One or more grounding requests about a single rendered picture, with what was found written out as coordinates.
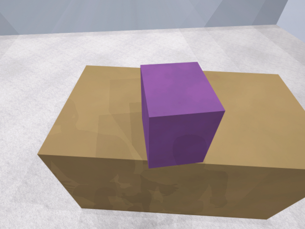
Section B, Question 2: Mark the carton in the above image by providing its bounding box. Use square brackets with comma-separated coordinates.
[140, 62, 225, 168]

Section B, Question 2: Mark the pedestal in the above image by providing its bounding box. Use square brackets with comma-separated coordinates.
[37, 65, 305, 219]

